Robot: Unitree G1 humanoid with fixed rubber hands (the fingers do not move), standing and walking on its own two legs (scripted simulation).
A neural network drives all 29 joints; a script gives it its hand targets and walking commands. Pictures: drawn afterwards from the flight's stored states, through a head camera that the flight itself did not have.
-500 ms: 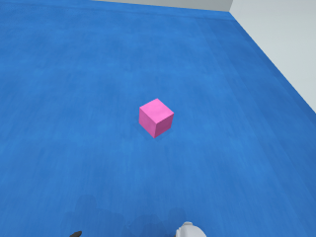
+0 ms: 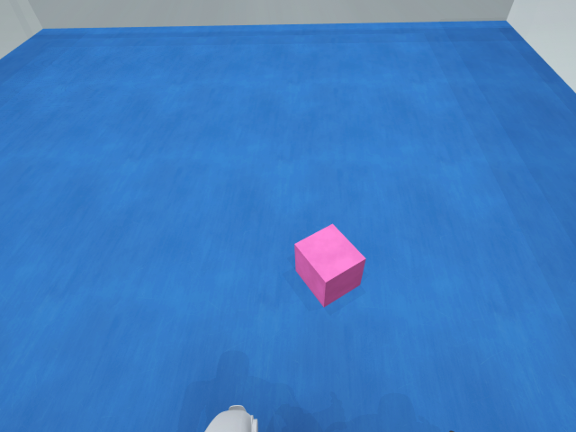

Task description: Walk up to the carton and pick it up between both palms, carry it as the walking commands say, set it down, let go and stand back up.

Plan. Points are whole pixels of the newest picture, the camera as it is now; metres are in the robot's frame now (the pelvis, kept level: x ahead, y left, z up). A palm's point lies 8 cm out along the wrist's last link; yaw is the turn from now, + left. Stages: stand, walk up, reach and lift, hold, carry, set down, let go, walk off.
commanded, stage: walk up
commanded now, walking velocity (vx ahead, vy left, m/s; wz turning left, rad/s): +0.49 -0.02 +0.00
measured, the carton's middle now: (328, 265) +0.85 -0.04 -0.69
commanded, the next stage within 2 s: none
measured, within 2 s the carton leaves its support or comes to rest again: neither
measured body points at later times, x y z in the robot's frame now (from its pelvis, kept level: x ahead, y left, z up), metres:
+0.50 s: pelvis +0.20 +0.04 +0.00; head +0.23 +0.07 +0.45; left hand +0.29 +0.28 -0.17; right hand +0.15 -0.22 -0.13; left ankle +0.18 +0.14 -0.75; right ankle +0.27 -0.14 -0.68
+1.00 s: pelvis +0.32 -0.03 +0.00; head +0.34 -0.06 +0.45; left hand +0.28 +0.22 -0.13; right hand +0.39 -0.27 -0.17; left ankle +0.36 +0.14 -0.70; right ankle +0.32 -0.14 -0.75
